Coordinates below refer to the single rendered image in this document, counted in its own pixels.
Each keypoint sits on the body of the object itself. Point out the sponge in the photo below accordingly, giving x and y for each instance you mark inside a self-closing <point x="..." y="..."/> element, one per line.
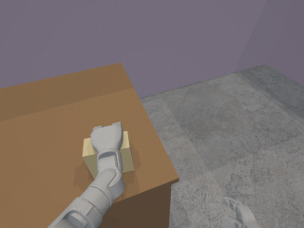
<point x="90" y="155"/>

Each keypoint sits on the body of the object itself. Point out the left robot upper arm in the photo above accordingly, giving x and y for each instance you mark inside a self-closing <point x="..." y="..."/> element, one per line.
<point x="63" y="223"/>

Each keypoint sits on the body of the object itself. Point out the table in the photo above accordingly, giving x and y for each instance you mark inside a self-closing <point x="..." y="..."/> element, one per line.
<point x="43" y="125"/>

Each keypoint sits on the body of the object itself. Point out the robot left hand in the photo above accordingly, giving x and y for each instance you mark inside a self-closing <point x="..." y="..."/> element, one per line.
<point x="107" y="137"/>

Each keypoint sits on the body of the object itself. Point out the robot right hand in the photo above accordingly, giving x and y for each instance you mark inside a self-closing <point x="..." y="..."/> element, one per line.
<point x="243" y="214"/>

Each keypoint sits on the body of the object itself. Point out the left robot forearm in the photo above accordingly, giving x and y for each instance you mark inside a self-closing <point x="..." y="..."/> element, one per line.
<point x="87" y="211"/>

